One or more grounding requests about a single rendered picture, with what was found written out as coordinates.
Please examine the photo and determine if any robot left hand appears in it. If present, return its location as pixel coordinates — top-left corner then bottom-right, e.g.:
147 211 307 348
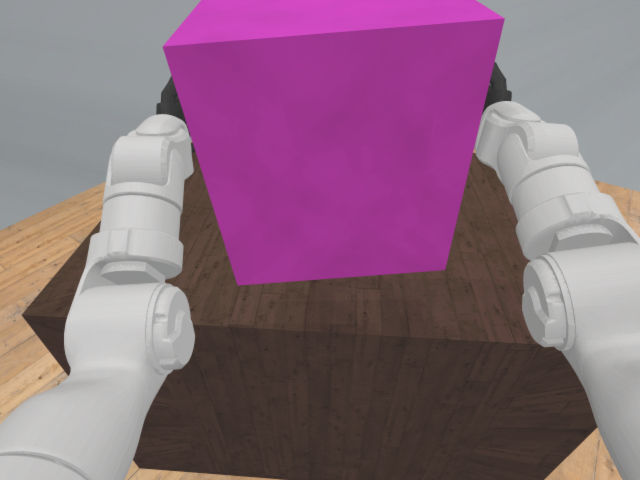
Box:
156 76 195 153

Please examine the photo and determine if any robot right hand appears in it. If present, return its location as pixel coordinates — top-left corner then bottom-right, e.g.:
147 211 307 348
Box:
474 62 512 149

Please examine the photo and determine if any carton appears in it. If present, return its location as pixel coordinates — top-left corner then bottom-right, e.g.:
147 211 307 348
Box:
163 0 505 286

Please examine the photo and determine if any robot right forearm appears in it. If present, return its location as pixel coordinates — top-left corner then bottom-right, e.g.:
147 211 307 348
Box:
474 101 640 261

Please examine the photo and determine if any robot left forearm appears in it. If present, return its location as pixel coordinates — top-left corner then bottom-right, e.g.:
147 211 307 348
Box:
64 114 194 366

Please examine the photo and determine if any pedestal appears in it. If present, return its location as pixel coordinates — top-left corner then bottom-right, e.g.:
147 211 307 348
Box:
22 152 597 480

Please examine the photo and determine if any robot left upper arm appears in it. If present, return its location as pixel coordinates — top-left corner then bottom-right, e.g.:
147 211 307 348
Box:
0 282 195 480

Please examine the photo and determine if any robot right upper arm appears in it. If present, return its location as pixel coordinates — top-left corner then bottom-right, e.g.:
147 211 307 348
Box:
522 242 640 480

